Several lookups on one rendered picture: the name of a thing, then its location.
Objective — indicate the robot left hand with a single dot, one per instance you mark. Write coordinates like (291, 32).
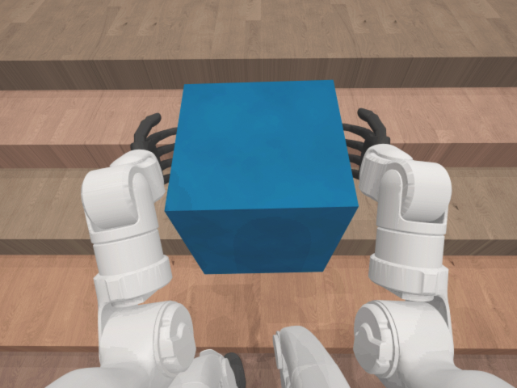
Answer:
(142, 142)

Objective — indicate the left robot upper arm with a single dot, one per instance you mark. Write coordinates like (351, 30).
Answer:
(143, 346)

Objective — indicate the right robot upper arm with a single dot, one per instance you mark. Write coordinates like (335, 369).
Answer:
(408, 345)

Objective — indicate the robot right forearm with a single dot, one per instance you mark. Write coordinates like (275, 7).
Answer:
(412, 212)

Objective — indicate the robot left forearm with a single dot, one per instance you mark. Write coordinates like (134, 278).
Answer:
(118, 202)

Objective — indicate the carton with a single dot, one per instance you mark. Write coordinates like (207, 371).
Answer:
(261, 180)

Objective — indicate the left robot foot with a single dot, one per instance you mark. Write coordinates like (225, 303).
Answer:
(237, 367)

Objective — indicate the robot right thigh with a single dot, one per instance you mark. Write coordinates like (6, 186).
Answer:
(308, 363)

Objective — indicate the robot right hand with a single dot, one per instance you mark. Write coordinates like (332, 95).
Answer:
(374, 137)

